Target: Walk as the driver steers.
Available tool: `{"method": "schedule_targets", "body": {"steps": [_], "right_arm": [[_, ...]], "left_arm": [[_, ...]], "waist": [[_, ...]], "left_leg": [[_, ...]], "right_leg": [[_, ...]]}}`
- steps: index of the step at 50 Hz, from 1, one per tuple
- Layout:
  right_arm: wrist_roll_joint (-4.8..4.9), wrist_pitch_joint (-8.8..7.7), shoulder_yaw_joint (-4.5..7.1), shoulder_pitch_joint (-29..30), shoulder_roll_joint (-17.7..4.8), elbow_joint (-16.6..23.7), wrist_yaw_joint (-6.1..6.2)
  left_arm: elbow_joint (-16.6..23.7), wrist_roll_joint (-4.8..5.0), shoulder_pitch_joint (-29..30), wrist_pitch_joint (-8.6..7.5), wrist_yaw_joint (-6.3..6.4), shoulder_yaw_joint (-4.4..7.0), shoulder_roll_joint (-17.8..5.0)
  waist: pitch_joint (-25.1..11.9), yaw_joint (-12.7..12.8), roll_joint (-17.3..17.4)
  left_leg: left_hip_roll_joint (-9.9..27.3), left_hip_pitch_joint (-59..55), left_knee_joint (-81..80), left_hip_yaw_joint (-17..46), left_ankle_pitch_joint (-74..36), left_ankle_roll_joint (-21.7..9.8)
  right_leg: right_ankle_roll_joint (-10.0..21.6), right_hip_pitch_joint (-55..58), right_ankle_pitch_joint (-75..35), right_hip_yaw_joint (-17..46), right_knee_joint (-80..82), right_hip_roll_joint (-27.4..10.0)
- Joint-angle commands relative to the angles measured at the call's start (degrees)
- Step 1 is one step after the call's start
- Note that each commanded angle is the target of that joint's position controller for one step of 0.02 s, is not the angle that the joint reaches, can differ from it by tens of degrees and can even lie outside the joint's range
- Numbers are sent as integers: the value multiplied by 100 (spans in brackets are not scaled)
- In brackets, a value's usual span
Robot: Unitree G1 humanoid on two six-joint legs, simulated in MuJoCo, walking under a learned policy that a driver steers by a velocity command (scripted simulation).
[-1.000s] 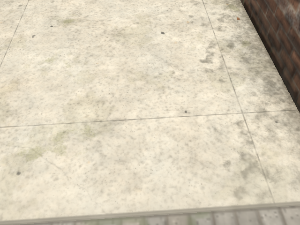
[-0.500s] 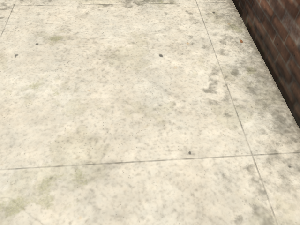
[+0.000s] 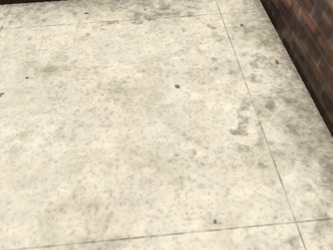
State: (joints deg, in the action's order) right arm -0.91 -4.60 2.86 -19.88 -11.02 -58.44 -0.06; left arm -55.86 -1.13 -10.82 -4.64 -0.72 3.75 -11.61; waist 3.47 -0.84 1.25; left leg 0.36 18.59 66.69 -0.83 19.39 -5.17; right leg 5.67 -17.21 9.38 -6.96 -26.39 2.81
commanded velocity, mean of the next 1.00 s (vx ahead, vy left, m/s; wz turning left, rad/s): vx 0.45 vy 0.00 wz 0.00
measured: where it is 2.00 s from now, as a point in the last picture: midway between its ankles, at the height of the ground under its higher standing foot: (162, 220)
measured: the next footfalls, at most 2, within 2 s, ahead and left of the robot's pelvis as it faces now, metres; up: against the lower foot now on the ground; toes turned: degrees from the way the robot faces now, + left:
left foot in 0.44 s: +0.40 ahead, +0.12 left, +0.00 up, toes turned +4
right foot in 0.96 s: +0.67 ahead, -0.04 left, +0.00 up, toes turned -4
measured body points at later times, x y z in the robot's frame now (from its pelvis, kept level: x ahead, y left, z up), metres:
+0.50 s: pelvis +0.27 +0.04 -0.01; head +0.30 +0.05 +0.44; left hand +0.20 +0.28 -0.16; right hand +0.43 -0.19 -0.13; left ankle +0.36 +0.11 -0.74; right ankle +0.08 -0.06 -0.68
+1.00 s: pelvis +0.51 +0.03 -0.01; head +0.55 +0.02 +0.44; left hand +0.66 +0.25 -0.14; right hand +0.45 -0.19 -0.16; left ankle +0.37 +0.12 -0.72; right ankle +0.63 -0.04 -0.74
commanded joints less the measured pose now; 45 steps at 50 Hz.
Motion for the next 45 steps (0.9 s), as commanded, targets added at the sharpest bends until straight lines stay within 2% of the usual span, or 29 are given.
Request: {"method": "schedule_targets", "body": {"steps": [1, 3, 5, 8, 10, 13, 16, 18, 19, 20, 21, 22, 23, 24, 25, 26, 27, 28, 29, 31, 33, 35, 37, 39, 41, 43, 45], "right_arm": [[-125, 93, 67, -421, -192, 191, -83], [-143, 183, 74, -220, -182, 269, -131], [-137, 239, 77, 294, -243, 450, -156], [-85, 251, 69, 1066, -310, 713, -173], [-53, 236, 32, 1462, -262, 843, -179], [-31, 211, -16, 1945, -221, 1000, -177], [-32, 163, -19, 2284, -282, 1153, -170], [-35, 118, 4, 2267, -348, 1204, -159], [-36, 91, 29, 2082, -385, 1169, -140], [-42, 62, 74, 1684, -457, 1052, -103], [-63, 17, 139, 895, -536, 788, -59], [-157, -41, 239, -109, -761, 463, -3], [-300, -70, 388, -940, -1347, 357, 47], [-147, 23, 440, -810, -1496, 337, -34], [-4, 63, 377, -94, -1256, 452, -67], [22, 37, 259, 357, -838, 530, -86], [1, 2, 178, 562, -583, 514, -87], [18, -38, 119, 552, -421, 426, -56], [14, -72, 83, 477, -346, 358, -31], [25, -151, 94, 135, -476, 226, -7], [36, -176, 113, -68, -627, 167, -1], [42, -167, 92, -303, -616, 119, -1], [43, -157, 64, -527, -585, 71, 1], [36, -159, 18, -628, -535, 29, 15], [25, -155, -15, -793, -518, -54, 40], [-6, -125, -42, -928, -504, -142, 71], [-39, -93, -48, -832, -522, -169, 109]], "left_arm": [[-78, 43, -630, -122, 55, -15, -207], [-180, 66, -906, -188, 75, 8, -398], [-215, 66, -1087, -199, 77, 20, -524], [-261, 66, -1402, -181, 70, -20, -482], [-291, 67, -1578, -180, 72, -38, -478], [-384, 55, -1882, -187, 93, -52, -492], [-474, 3, -2052, -165, 133, -48, -530], [-500, -25, -1985, -149, 169, -24, -602], [-491, -31, -1872, -143, 183, -12, -647], [-485, -39, -1772, -133, 192, 7, -710], [-479, -25, -1662, -105, 185, 17, -746], [-421, 16, -1613, -96, 172, -14, -670], [-206, 209, -1871, -95, 118, -124, -255], [-238, 229, -2173, -95, 87, -55, -324], [-165, 105, -1688, -54, 100, 15, -570], [-52, 62, -1248, -81, 67, -7, -482], [-39, 53, -1115, -74, 46, -17, -350], [-24, -43, -1117, -9, 22, -9, -310], [-86, -91, -1253, 71, -15, -25, -206], [-53, -110, -1189, 165, -64, -17, -181], [98, -104, -759, 225, -88, -13, -220], [280, -86, -221, 251, -101, -10, -283], [437, -56, 230, 249, -109, -24, -291], [516, -23, 499, 221, -93, -81, -177], [530, 5, 648, 191, -52, -152, -51], [510, 17, 701, 166, -2, -177, -69], [446, 2, 535, 112, 52, -161, -183]], "waist": [[-204, -88, -388], [-129, -138, -367], [33, -80, -373], [197, 97, -407], [224, 199, -432], [251, 353, -502], [326, 423, -543], [320, 330, -558], [232, 207, -579], [18, 23, -620], [-379, -320, -528], [-955, -678, -335], [-1763, -754, 613], [-2163, -515, 1211], [-1331, -259, 452], [-650, -179, 100], [-286, 4, -6], [-145, 153, 128], [-147, 253, 185], [-163, 300, 174], [-30, 275, 149], [114, 155, 156], [182, 47, 158], [247, 21, 143], [140, -48, 251], [33, -113, 401], [-39, -26, 515]], "left_leg": [[470, 958, -93, 260, -379, 81], [514, 1124, -325, 143, -546, 185], [616, 1543, -688, 51, -933, 291], [665, 1982, -1472, -72, -1487, 411], [591, 1949, -2065, -178, -1773, 436], [446, 1880, -2724, -322, -1996, 376], [347, 1898, -3145, -361, -1796, 229], [258, 1699, -3381, -380, -1427, 72], [139, 1346, -3512, -435, -1205, -29], [-45, 787, -3619, -509, -999, -135], [-242, -109, -3948, -610, -1115, -256], [31, -1537, -4052, -313, -1269, -436], [1626, -3226, -4255, 1785, -634, -921], [2416, -3642, -5087, 3951, -599, -1395], [2165, -2882, -5158, 3222, -189, -1211], [1945, -2024, -5372, 2494, -296, -1064], [1645, -1427, -5604, 1941, -568, -826], [1414, -1055, -5721, 1551, -921, -666], [1262, -878, -5798, 1253, -1166, -585], [1179, -875, -5865, 994, -1768, -627], [1130, -958, -6014, 808, -1835, -647], [1079, -1152, -6119, 703, -1947, -629], [1026, -1368, -6129, 579, -2260, -592], [914, -1405, -5879, 235, -3750, -484], [810, -1499, -5543, -83, -4877, -340], [827, -1751, -5262, -138, -5275, -294], [927, -1981, -4876, -69, -5587, -319]], "right_leg": [[631, 822, -652, 1808, 1719, -1582], [654, 791, -1014, 1543, 1830, -1498], [653, 851, -941, 1385, 2009, -1442], [596, 1122, -1203, 1193, 2108, -1339], [537, 1283, -1499, 1039, 2080, -1275], [521, 1687, -1921, 902, 1979, -1309], [572, 2206, -2317, 877, 1766, -1485], [538, 2461, -2870, 844, 1499, -1609], [478, 2487, -3512, 772, 1226, -1620], [405, 2479, -4291, 704, 745, -1597], [314, 2374, -4662, 572, -157, -1454], [204, 1607, -3859, 415, -1377, -1215], [-33, -131, -1387, 75, -3429, -604], [-68, -1322, 2005, 555, -4837, 191], [11, -1751, 1571, 1002, -5088, -267], [8, -1795, 1122, 984, -4840, -477], [4, -1604, 832, 955, -4422, -681], [-48, -1367, 704, 951, -4100, -804], [-105, -1147, 620, 914, -3948, -841], [-199, -1189, 473, 794, -3782, -851], [-302, -1594, 138, 706, -3488, -940], [-398, -2024, -241, 629, -3064, -1009], [-467, -2234, -544, 549, -2548, -1002], [-497, -1978, -743, 368, -1875, -840], [-439, -1520, -919, 156, -1325, -607], [-354, -1248, -974, 99, -1025, -438], [-213, -953, -686, 158, -766, -318]]}}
